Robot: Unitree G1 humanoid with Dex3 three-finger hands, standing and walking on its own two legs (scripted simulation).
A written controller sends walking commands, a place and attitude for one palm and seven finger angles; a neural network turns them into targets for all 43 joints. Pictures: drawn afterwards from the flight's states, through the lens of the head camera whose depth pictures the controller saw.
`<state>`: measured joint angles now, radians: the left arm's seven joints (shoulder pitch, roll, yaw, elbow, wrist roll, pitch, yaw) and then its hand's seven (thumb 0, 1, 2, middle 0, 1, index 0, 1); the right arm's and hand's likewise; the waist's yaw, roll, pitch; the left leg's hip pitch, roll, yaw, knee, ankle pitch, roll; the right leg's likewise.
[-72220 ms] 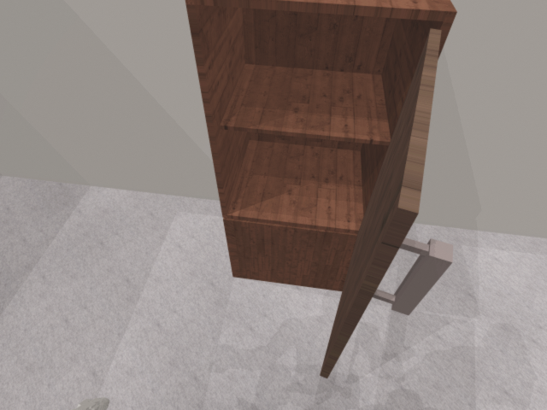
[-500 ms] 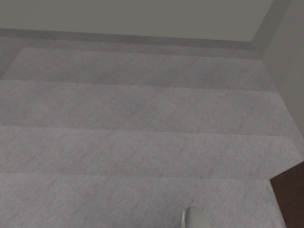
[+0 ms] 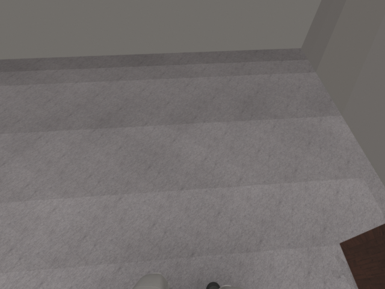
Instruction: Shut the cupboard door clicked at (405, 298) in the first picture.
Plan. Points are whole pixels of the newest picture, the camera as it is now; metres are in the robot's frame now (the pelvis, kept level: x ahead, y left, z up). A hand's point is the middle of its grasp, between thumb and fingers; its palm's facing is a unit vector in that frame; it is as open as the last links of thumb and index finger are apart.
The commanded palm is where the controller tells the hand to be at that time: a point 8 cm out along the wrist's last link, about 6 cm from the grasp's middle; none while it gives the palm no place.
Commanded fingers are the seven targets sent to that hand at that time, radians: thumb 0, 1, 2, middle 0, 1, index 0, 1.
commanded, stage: turn to face it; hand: left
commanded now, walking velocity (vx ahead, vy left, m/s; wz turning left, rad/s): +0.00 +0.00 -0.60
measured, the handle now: out of the picture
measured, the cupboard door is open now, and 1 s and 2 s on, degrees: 7 7 7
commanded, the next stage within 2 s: none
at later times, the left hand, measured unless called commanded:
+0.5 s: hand (116, 258) +0.20 +0.20 -0.16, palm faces -0.29 -0.93 -0.23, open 7.4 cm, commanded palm none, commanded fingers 0.00 0.90 0.90 -0.20 -0.30 -0.20 -0.30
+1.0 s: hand (149, 229) +0.27 +0.13 -0.17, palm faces -0.56 -0.81 -0.19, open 7.4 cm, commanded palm none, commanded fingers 0.00 0.90 0.90 -0.20 -0.30 -0.20 -0.30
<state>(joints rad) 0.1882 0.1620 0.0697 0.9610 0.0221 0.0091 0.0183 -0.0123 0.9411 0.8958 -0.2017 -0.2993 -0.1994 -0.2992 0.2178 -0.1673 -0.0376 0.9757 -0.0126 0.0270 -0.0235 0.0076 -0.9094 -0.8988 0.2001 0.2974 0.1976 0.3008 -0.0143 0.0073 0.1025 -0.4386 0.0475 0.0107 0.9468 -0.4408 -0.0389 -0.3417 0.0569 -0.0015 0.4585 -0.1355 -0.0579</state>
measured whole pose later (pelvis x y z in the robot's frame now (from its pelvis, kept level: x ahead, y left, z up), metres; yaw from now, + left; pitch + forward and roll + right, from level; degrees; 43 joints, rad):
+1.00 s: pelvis +0.07 +0.02 -0.01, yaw -36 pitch +1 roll -1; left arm 0.14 0.25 0.09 0.89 0.02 0.08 -0.03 0.00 0.91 0.90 -0.20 -0.30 -0.20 -0.30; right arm 0.22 -0.20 -0.01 0.86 -0.03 0.01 -0.02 0.01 -0.91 -0.90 0.20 0.30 0.20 0.30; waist -0.01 -0.04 0.10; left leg -0.32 0.09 0.10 0.60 -0.30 0.00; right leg -0.46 0.03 0.04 1.03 -0.50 0.03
